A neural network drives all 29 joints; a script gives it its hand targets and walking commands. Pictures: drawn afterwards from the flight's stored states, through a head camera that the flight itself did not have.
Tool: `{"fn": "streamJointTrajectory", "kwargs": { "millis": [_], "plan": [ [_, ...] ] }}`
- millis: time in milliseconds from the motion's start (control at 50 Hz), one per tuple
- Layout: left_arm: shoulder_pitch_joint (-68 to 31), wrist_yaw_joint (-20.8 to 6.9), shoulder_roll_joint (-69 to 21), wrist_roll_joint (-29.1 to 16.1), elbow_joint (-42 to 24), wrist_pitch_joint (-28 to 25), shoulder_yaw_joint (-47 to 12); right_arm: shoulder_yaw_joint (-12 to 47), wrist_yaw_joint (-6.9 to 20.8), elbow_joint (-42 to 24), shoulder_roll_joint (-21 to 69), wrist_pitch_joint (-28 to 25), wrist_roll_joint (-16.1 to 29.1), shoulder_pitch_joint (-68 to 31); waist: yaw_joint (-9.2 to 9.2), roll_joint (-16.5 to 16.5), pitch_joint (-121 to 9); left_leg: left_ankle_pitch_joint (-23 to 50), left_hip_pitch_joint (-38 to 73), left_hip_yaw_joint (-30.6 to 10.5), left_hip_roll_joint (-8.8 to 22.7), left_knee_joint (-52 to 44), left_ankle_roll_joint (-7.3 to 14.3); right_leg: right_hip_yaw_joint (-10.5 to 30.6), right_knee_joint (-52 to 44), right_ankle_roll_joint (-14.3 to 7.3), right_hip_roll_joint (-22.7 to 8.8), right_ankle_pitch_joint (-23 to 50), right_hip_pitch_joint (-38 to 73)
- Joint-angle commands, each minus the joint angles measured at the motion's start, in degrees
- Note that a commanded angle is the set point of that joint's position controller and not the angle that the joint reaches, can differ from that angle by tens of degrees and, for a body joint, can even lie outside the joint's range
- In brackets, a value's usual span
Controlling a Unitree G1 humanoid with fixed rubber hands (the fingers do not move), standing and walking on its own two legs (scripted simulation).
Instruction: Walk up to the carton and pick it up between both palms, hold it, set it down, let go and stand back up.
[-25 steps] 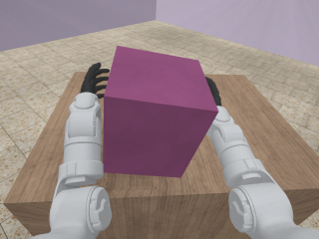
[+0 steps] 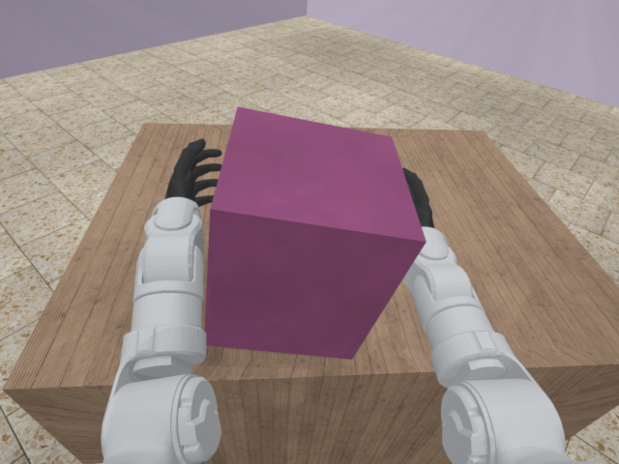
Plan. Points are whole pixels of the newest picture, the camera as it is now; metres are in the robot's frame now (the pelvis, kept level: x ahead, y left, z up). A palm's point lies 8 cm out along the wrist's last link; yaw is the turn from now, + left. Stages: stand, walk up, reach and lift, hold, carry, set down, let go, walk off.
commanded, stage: set down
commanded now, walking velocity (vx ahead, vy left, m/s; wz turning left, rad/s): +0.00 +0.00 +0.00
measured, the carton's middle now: (298, 240) +0.39 +0.00 +0.12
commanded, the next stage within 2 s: none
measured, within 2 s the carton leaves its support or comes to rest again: neither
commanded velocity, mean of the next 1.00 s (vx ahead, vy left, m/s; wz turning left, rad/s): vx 0.00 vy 0.00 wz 0.00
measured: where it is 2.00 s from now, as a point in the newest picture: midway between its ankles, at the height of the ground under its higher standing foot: outside the picture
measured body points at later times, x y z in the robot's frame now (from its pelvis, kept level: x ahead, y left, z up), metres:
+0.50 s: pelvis +0.00 +0.00 +0.00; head -0.02 +0.03 +0.45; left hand +0.42 +0.14 +0.15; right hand +0.39 -0.16 +0.13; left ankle +0.02 +0.11 -0.75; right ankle -0.04 -0.10 -0.75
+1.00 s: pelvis -0.01 +0.00 +0.00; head -0.02 +0.03 +0.45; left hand +0.41 +0.15 +0.13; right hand +0.38 -0.16 +0.11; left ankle +0.02 +0.11 -0.75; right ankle -0.04 -0.10 -0.75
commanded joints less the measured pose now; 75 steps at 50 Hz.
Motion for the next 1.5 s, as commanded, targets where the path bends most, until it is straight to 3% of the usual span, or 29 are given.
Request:
{"fn": "streamJointTrajectory", "kwargs": {
  "millis": [0,40,120,180,260,360,400,460,480,500,580,620,720,760,880,900,980,1000,1040,1200,1320,1380,1400,1480],
  "plan": [
    [-28.5,-7.3,-28.6,-5.1,1.1,-0.8,-20.2,13.6,4.6,-16.7,25.1,-6.6,0.3,-43.6,0.21,5.3,-24.3,14.0,18.3,1.0,0.0,2.7,-1.5,-4.3,0.3,5.4,0.2,22.4,-4.9],
    [-28.7,-7.0,-28.3,-5.2,1.8,-1.2,-20.4,12.0,5.1,-14.7,25.3,-6.3,-0.6,-41.9,-0.61,5.5,-22.3,11.3,17.7,1.0,0.0,1.7,-1.5,-4.1,-0.6,5.1,0.2,19.2,-6.5],
    [-29.8,-6.4,-28.9,-5.3,1.7,-2.5,-20.0,12.6,5.5,-15.2,26.3,-7.0,-0.8,-42.7,0.94,5.6,-24.3,12.2,17.9,1.0,0.0,2.4,-1.1,-4.1,0.5,4.9,-0.2,20.1,-6.9],
    [-29.1,-6.0,-29.8,-5.8,1.1,-3.4,-20.9,12.9,5.7,-14.6,26.4,-7.5,-0.7,-41.7,1.22,5.0,-25.8,15.7,19.2,0.7,0.4,3.0,-1.9,-4.5,0.8,4.8,0.2,23.5,-6.9],
    [-27.1,-6.9,-28.7,-4.3,4.5,-3.0,-18.1,11.0,5.7,-11.7,26.0,-7.1,-2.6,-38.7,0.94,3.2,-20.4,11.8,16.5,1.3,0.2,1.7,-1.3,-4.0,-0.1,5.1,0.0,20.9,-6.5],
    [-26.7,-6.7,-29.6,-3.9,4.5,-4.3,-18.2,9.9,5.9,-13.7,26.4,-8.6,-3.2,-40.4,0.50,5.0,-23.1,12.5,17.9,1.2,0.4,2.1,-1.2,-4.1,-0.3,5.0,-0.1,21.0,-7.1],
    [-26.8,-6.3,-29.0,-4.3,4.9,-5.0,-18.1,10.3,6.2,-13.1,25.6,-8.8,-3.7,-39.6,1.39,4.6,-22.7,12.2,17.4,1.4,0.5,1.9,-1.1,-4.5,-0.3,4.9,0.1,19.8,-6.8],
    [-26.8,-6.0,-29.7,-4.1,5.1,-5.8,-18.6,9.4,6.6,-10.8,26.5,-8.8,-4.0,-36.9,1.01,5.7,-22.1,12.9,18.1,1.6,0.4,1.8,-2.0,-4.3,-0.3,4.6,0.7,20.1,-7.9],
    [-26.6,-6.0,-29.0,-4.2,5.2,-5.9,-18.4,9.7,6.8,-12.2,26.3,-9.2,-3.7,-37.8,2.39,5.0,-22.8,13.5,18.1,1.7,0.8,2.1,-1.6,-4.4,0.0,4.8,0.6,20.5,-7.9],
    [-27.0,-5.8,-29.9,-4.6,5.0,-6.2,-18.8,9.7,7.0,-12.0,26.1,-9.6,-3.9,-38.2,1.39,5.3,-23.2,14.1,18.4,1.5,0.6,2.5,-1.9,-4.7,-0.1,4.5,0.6,20.3,-8.1],
    [-28.2,-5.0,-29.7,-4.3,6.3,-7.5,-18.8,9.0,7.4,-11.7,26.9,-10.2,-4.9,-39.2,1.98,4.9,-25.1,11.9,17.6,1.6,0.9,2.0,-1.6,-4.2,-0.2,4.7,0.5,19.4,-8.6],
    [-28.1,-4.9,-30.4,-4.4,6.0,-8.3,-18.8,9.1,7.4,-11.2,27.5,-10.5,-4.9,-38.2,3.26,5.3,-25.0,12.5,16.8,2.0,0.8,2.2,-1.6,-4.0,0.2,4.5,0.3,19.9,-8.0],
    [-25.9,-4.9,-29.8,-3.5,8.8,-8.7,-17.2,8.1,7.7,-9.1,27.8,-10.7,-5.4,-37.0,3.04,4.3,-23.1,13.1,16.9,1.8,1.0,2.1,-1.4,-3.6,-0.2,4.8,0.2,21.2,-8.0],
    [-25.4,-5.3,-29.8,-3.0,9.2,-8.5,-16.7,7.2,7.6,-8.1,27.0,-10.5,-6.3,-35.6,2.07,4.2,-20.9,12.0,15.4,2.2,0.8,1.5,-1.4,-4.1,-0.4,4.7,0.4,19.8,-8.1],
    [-26.3,-5.3,-29.5,-3.6,10.0,-10.5,-16.8,6.0,7.9,-8.6,27.2,-11.7,-8.0,-36.0,2.66,4.4,-23.8,11.3,16.0,2.5,1.0,1.6,-1.4,-4.0,-0.3,4.5,0.4,19.3,-8.5],
    [-26.7,-5.2,-30.1,-3.7,9.6,-11.0,-16.8,5.2,7.9,-7.9,27.2,-11.7,-8.5,-34.8,1.99,4.5,-23.1,10.8,15.1,2.6,1.0,1.6,-1.5,-4.1,-0.3,4.2,0.5,18.7,-8.7],
    [-26.3,-4.7,-30.7,-2.8,10.3,-12.1,-16.4,4.9,8.4,-7.4,28.4,-12.0,-9.5,-34.4,3.43,5.3,-23.1,10.6,15.6,2.9,1.2,1.5,-1.6,-4.2,-0.1,4.2,0.0,17.8,-9.5],
    [-26.2,-4.7,-30.3,-2.4,10.6,-12.1,-15.9,4.7,8.5,-7.0,28.0,-12.1,-9.3,-34.2,2.95,5.6,-23.6,10.3,15.2,3.2,0.9,1.6,-1.5,-4.1,-0.4,4.1,0.3,17.0,-9.5],
    [-24.7,-4.8,-29.3,-1.9,11.9,-12.0,-14.7,4.3,8.6,-6.4,28.3,-12.0,-9.8,-33.7,3.94,4.1,-21.3,8.7,14.3,3.2,1.2,0.8,-0.8,-4.3,-0.4,4.3,0.2,16.0,-9.3],
    [-23.8,-5.2,-29.4,-0.9,11.1,-13.0,-14.3,2.2,9.1,-4.3,27.8,-12.5,-11.3,-30.1,2.61,5.4,-18.8,9.1,14.7,3.2,1.2,0.8,-1.7,-4.6,-1.0,4.1,0.6,14.7,-10.0],
    [-22.9,-5.2,-28.8,0.2,12.0,-14.1,-12.6,0.6,9.5,-3.6,27.5,-13.3,-13.8,-28.2,2.35,5.1,-17.9,8.3,13.6,3.5,1.0,0.5,-1.5,-4.6,-1.1,4.1,0.6,14.2,-10.7],
    [-22.7,-5.1,-28.2,0.5,12.0,-14.5,-12.3,0.1,9.8,-2.9,27.7,-13.4,-13.7,-28.0,3.36,5.4,-17.7,7.4,13.8,3.7,1.3,0.5,-1.1,-4.5,-1.0,4.0,0.5,12.2,-11.1],
    [-22.9,-5.1,-29.4,0.4,12.2,-14.4,-12.4,0.0,9.8,-3.2,27.4,-13.7,-14.4,-27.7,2.75,5.3,-18.4,8.3,13.9,3.9,1.2,0.8,-0.9,-4.8,-0.9,3.8,0.6,12.8,-11.1],
    [-21.7,-4.8,-28.7,0.5,11.0,-14.6,-12.7,-1.3,10.0,-1.6,26.2,-13.7,-14.5,-25.5,2.64,5.7,-17.8,9.1,15.1,4.0,1.7,0.9,-1.8,-4.6,-1.5,3.4,0.9,12.2,-12.1]
  ]
}}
